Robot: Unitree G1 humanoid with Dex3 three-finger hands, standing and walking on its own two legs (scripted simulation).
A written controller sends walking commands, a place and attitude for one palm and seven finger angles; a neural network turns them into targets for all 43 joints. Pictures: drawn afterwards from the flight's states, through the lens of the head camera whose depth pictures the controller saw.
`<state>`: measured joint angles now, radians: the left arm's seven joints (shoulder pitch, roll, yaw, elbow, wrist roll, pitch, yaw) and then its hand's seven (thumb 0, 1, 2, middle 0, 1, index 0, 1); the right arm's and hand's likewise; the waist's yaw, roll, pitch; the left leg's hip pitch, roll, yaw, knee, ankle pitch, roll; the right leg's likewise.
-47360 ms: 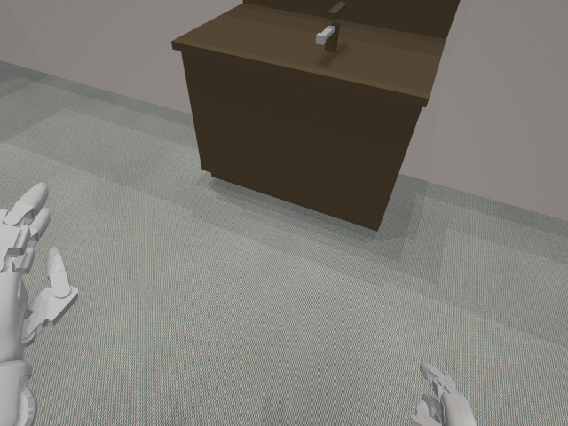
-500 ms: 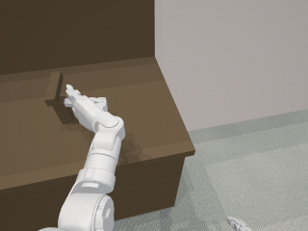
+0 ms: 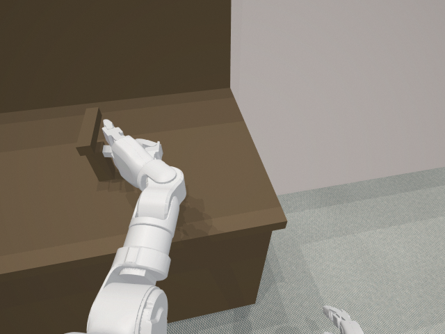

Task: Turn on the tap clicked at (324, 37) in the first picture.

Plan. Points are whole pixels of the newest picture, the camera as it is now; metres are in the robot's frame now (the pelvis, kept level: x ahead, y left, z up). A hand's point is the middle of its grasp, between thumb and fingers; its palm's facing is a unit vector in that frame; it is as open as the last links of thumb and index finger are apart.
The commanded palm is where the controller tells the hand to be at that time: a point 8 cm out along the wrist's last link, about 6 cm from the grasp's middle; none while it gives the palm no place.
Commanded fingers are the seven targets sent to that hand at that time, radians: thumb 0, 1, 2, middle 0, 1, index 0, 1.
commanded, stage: lift the hand up off the lever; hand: left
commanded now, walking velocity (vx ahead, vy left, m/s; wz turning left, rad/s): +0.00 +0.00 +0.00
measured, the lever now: (155, 152) +0.47 +0.19 +0.06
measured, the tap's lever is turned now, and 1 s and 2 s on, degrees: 75 75 75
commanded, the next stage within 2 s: draw the hand back beside the body in 0.24 s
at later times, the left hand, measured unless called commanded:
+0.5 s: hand (168, 146) +0.40 +0.13 +0.15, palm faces +0.43 -0.90 -0.08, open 7.8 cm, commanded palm +0.33 +0.19 +0.15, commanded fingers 0.00 0.90 0.90 -0.16 -0.18 -0.16 -0.18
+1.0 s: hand (116, 193) +0.29 +0.19 +0.16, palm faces +0.19 -0.96 -0.22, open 7.6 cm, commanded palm +0.25 +0.24 +0.17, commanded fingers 0.00 0.90 0.90 -0.18 -0.25 -0.18 -0.25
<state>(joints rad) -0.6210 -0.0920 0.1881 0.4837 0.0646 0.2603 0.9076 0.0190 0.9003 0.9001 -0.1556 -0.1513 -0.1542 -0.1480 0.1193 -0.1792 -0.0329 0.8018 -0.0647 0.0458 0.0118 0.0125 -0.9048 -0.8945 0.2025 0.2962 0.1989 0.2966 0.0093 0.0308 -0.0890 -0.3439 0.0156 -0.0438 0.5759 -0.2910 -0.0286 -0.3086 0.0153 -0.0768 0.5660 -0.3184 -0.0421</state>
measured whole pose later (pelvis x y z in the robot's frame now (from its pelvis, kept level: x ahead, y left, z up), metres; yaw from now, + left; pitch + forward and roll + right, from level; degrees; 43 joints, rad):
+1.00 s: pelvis -0.01 +0.01 +0.01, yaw -3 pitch -5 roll +0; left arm 0.05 0.27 0.09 -0.06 -0.07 -0.10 0.11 0.02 0.89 0.90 -0.18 -0.23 -0.18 -0.22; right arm 0.15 -0.21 0.01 0.64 0.01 -0.01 -0.04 0.02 -0.90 -0.89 0.20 0.30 0.20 0.30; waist 0.03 0.05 0.04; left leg -0.08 0.02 0.01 0.38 -0.21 -0.01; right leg -0.06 0.02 -0.03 0.36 -0.22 -0.03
